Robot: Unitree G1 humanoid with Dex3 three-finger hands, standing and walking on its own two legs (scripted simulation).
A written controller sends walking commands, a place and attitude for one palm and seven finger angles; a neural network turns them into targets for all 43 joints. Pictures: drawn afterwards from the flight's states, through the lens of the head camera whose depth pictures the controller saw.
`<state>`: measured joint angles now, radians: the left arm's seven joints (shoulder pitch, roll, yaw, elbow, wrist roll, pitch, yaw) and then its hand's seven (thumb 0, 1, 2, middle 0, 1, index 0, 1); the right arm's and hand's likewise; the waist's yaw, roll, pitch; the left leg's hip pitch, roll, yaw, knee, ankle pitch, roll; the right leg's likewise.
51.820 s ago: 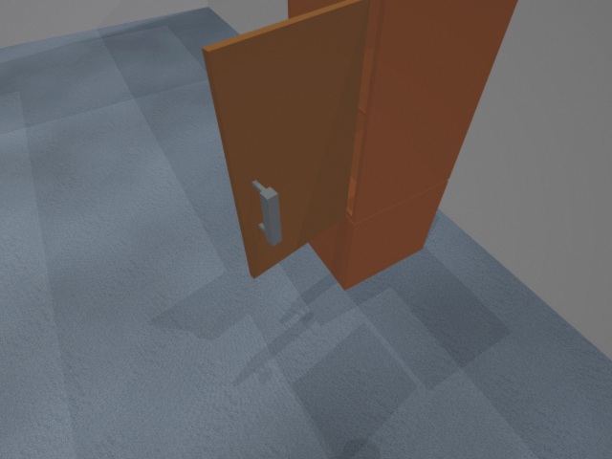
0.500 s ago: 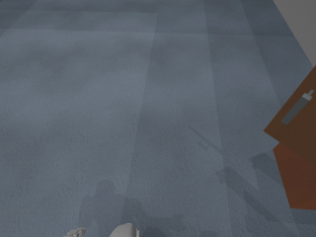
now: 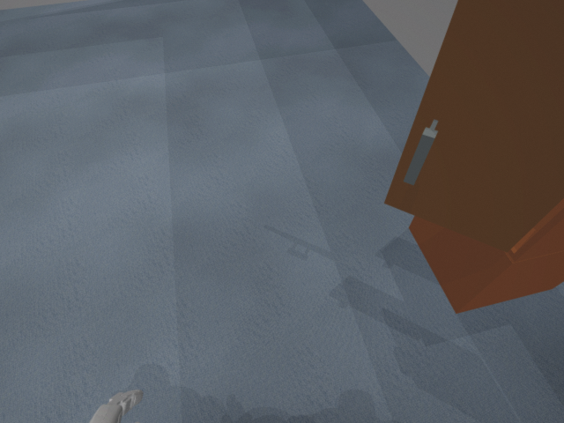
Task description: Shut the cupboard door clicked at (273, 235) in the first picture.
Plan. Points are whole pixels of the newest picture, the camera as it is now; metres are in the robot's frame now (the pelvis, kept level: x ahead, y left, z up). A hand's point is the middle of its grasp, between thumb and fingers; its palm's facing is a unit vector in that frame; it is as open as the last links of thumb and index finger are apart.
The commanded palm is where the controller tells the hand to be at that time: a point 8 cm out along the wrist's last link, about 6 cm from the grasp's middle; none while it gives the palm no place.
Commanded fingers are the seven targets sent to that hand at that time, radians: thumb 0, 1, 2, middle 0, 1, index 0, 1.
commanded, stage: turn to face it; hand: left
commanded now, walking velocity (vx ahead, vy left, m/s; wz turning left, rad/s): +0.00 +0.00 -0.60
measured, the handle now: (422, 152) +0.68 -0.28 -0.08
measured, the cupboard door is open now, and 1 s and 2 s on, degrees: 47 47 47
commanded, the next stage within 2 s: take the last steps up to it in 0.66 s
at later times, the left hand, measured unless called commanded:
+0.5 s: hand (166, 406) +0.16 +0.21 -0.16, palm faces -0.20 -0.96 -0.21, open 7.4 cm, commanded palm none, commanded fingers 0.00 0.90 0.90 -0.20 -0.30 -0.20 -0.30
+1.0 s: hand (218, 392) +0.18 +0.13 -0.15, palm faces -0.36 -0.91 -0.19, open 7.3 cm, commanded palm none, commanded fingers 0.00 0.90 0.90 -0.20 -0.30 -0.20 -0.30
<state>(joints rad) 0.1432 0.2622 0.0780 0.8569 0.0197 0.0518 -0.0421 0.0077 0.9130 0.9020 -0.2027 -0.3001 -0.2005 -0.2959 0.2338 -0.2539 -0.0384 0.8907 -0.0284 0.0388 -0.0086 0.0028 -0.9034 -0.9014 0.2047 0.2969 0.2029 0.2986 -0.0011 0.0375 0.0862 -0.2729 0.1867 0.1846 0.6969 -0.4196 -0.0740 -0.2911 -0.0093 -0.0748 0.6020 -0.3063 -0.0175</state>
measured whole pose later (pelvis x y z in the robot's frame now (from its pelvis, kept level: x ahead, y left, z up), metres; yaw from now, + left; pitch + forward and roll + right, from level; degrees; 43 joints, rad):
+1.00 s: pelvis +0.06 -0.03 +0.02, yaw -23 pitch +2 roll -1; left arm 0.23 0.19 0.05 0.98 0.03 0.02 -0.01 0.01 0.91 0.90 -0.21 -0.30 -0.21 -0.30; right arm 0.26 -0.22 -0.04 0.97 -0.03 0.03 0.00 0.01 -0.91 -0.90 0.20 0.30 0.20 0.30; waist -0.01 0.00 0.02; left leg -0.39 0.07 0.09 0.79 -0.42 -0.05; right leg -0.17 0.03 -0.01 0.44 -0.30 -0.04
